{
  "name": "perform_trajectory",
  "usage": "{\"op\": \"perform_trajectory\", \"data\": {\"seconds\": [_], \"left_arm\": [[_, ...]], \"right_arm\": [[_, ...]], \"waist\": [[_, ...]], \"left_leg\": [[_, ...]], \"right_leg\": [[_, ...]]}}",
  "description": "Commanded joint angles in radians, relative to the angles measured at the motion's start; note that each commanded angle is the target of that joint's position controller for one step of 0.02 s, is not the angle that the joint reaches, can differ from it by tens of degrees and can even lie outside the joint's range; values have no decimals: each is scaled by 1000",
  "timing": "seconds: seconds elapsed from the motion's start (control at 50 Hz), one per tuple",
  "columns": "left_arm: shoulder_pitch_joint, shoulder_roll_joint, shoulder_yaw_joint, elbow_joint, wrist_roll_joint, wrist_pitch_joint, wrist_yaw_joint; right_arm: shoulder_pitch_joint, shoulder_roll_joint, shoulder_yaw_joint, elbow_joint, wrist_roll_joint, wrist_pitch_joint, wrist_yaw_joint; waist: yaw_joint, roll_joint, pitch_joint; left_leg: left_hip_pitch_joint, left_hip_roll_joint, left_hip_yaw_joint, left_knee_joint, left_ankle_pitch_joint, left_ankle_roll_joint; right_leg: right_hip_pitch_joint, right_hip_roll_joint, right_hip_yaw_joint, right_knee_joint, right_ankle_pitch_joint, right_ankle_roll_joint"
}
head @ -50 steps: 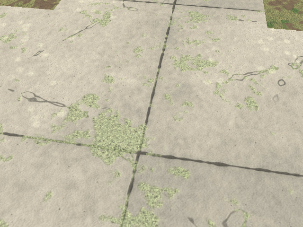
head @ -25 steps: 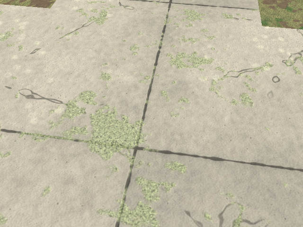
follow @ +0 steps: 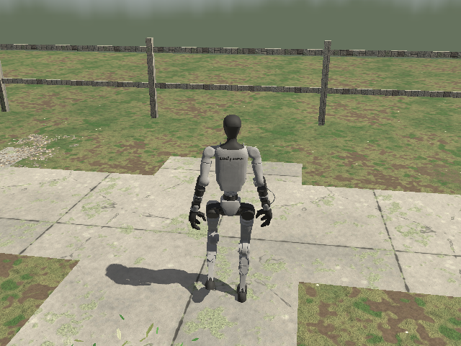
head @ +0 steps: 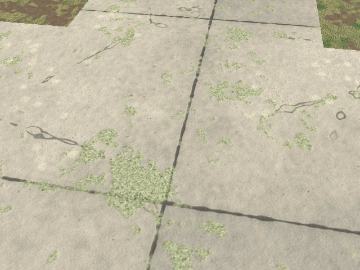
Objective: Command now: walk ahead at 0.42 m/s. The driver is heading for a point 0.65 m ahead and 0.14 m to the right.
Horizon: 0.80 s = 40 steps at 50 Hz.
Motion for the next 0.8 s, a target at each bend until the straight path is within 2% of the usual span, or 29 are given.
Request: {"op": "perform_trajectory", "data": {"seconds": [0.02, 0.06, 0.12, 0.18, 0.24, 0.28, 0.3, 0.32, 0.34, 0.36, 0.38, 0.4, 0.42, 0.44, 0.46, 0.48, 0.5, 0.52, 0.56, 0.64, 0.7, 0.76, 0.8], "left_arm": [[84, 67, -9, -16, 10, 12, 3], [113, 94, -10, -13, 11, 20, 19], [92, 133, -8, -37, 16, 26, 36], [139, 162, 2, -35, 5, 23, 41], [154, 163, 10, -26, -8, 26, 42], [131, 185, 20, -35, -1, 34, 41], [118, 197, 25, -39, 6, 42, 39], [100, 190, 22, -47, 11, 51, 38], [90, 164, 8, -72, 21, 53, 33], [237, -9, -37, -80, 9, 34, 20], [187, 61, -23, -69, -23, 3, 13], [79, 134, -1, -112, -52, -10, 14], [12, 154, 4, -132, -51, -12, 24], [-13, 148, 14, -135, -35, -3, 35], [19, 131, 21, -125, -28, 16, 39], [49, 104, 22, -116, -29, 34, 39], [60, 83, 22, -114, -30, 49, 40], [43, 81, 25, -124, -30, 61, 41], [-31, 97, 33, -158, -22, 72, 44], [-141, 101, 41, -199, -14, 61, 28], [-248, 84, 32, -238, -8, 54, 8], [-353, 67, 19, -291, -8, 53, -13], [-398, 65, 15, -328, -11, 54, -28]], "right_arm": [[-64, -63, -24, -77, -5, -11, 14], [-118, -33, -18, -99, -11, 5, 20], [-298, -11, 1, -173, -17, 6, 21], [-405, -27, 7, -210, -10, 5, 34], [-453, -55, 5, -240, -6, 0, 50], [-397, -97, -13, -235, -7, -6, 55], [-309, -129, -30, -214, -7, -5, 52], [-142, -169, -53, -163, -5, -1, 46], [38, -229, -72, -121, -15, 5, 36], [126, -303, -84, -95, -42, 5, 39], [101, -212, -58, -97, -40, 2, 42], [-4, -165, -43, -106, -32, -4, 40], [-102, -129, -29, -126, -32, -11, 41], [-158, -104, -23, -125, -40, -20, 47], [-185, -78, -15, -117, -50, -27, 49], [-183, -67, -14, -103, -53, -28, 51], [-168, -71, -16, -90, -53, -30, 48], [-159, -83, -19, -79, -51, -33, 43], [-142, -115, -27, -68, -55, -36, 28], [-93, -137, -31, -60, -59, -27, 1], [-59, -153, -32, -60, -52, -17, -12], [9, -166, -36, -47, -44, 1, -17], [33, -177, -42, -44, -37, 17, -17]], "waist": [[-2, -87, 99], [-3, -82, 115], [19, -76, 161], [42, -99, 173], [24, -97, 180], [-28, -122, 108], [-79, -144, 37], [-163, -145, -61], [-228, -84, -184], [-138, 204, -369], [-167, 176, -378], [-140, 140, -190], [-104, 40, -105], [-67, 0, -54], [-26, 24, -35], [-8, 51, -23], [-1, 53, -5], [5, 54, 21], [1, 42, 56], [-23, 18, 72], [-60, 8, 94], [-102, -4, 125], [-113, -1, 135]], "left_leg": [[-333, 92, -12, -27, 111, 7], [-343, 93, 18, -105, 158, -26], [-289, 69, 48, -376, 285, -55], [-199, 30, 76, -544, 367, -51], [-196, 21, 54, -637, 359, -10], [-89, -17, 69, -652, 309, 25], [30, -50, 89, -641, 277, 46], [244, -81, 109, -646, 271, 73], [558, 66, -60, -618, 236, 129], [884, 349, -598, -754, -23, 301], [851, 367, -781, -908, -104, 285], [695, 344, -599, -920, -56, 221], [520, 311, -436, -942, 59, 182], [381, 274, -325, -971, 144, 152], [296, 234, -228, -1001, 177, 128], [245, 217, -175, -1027, 180, 123], [211, 209, -131, -1052, 194, 130], [190, 207, -93, -1075, 205, 134], [201, 212, -46, -1103, 218, 138], [301, 209, 47, -1104, 288, 117], [351, 206, 122, -1105, 318, 97], [461, 235, 163, -1071, 363, 92], [536, 257, 184, -1027, 415, 88]], "right_leg": [[177, -253, 255, -251, 328, -123], [144, -243, 204, -276, 389, -131], [44, -218, 143, -318, 376, -129], [40, -231, 120, -347, 345, -129], [159, -276, 106, -303, 429, -113], [234, -291, 88, -191, 708, -90], [251, -284, 73, -73, 885, -77], [199, -243, 42, 128, 969, -52], [-33, -198, 25, 428, 730, -23], [-405, 9, 55, 841, -30, 36], [-507, 13, 223, 992, -239, 12], [-590, -41, 203, 1024, -183, -4], [-550, -105, 179, 973, -80, -10], [-494, -142, 169, 905, -20, -10], [-424, -174, 179, 856, 14, -13], [-382, -183, 179, 828, 24, -14], [-374, -187, 173, 809, 25, -13], [-397, -191, 172, 785, 41, -9], [-488, -196, 187, 725, 124, 3], [-603, -175, 196, 536, 319, 21], [-603, -165, 122, 388, 403, 24], [-647, -158, 71, 292, 378, 13], [-667, -148, 37, 254, 307, 1]]}}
